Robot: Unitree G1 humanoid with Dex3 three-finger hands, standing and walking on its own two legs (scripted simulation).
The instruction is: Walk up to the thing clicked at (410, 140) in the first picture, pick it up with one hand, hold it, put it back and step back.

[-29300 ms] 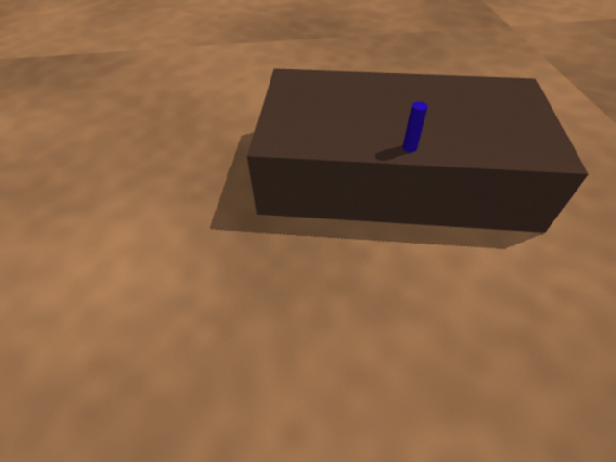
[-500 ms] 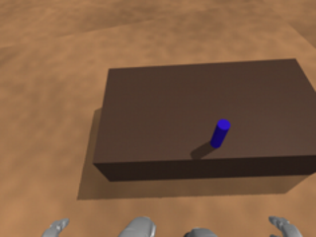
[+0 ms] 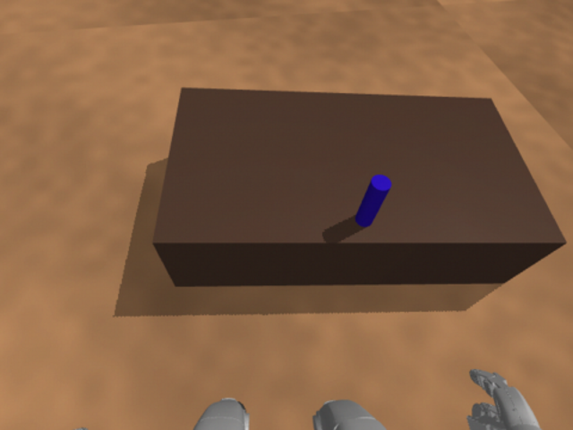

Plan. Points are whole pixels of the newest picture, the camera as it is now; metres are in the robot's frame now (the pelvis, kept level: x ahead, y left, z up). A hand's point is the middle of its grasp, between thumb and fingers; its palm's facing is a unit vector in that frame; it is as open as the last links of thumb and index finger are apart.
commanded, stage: step back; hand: right
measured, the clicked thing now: (371, 202) +0.69 -0.24 -0.34
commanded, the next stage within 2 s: none
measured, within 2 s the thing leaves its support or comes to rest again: neither
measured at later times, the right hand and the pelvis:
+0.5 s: hand out of the picture -0.09 -0.31 -0.17, palm faces -0.15 +0.91 -0.39, open 7.4 cm; pelvis -0.16 -0.04 -0.01, yaw +6 degrees
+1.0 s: hand out of the picture -0.18 -0.36 -0.15, palm faces -0.07 +0.92 -0.38, open 7.4 cm; pelvis -0.33 -0.10 -0.01, yaw +0 degrees
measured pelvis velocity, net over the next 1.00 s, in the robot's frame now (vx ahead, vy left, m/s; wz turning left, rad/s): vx -0.33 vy -0.10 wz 0.00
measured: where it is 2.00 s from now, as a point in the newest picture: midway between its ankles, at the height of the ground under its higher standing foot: outside the picture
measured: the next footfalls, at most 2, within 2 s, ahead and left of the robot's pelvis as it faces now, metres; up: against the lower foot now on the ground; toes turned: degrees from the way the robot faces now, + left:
right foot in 0.12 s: -0.04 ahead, -0.15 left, +0.00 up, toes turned +1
left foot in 0.50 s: -0.14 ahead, +0.07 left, +0.00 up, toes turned +3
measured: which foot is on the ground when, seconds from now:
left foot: down 0.00-0.16, up 0.18-0.48, down 0.50-0.90, up 0.92-1.00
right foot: up 0.00-0.10, down 0.12-0.52, up 0.54-0.84, down 0.86-1.00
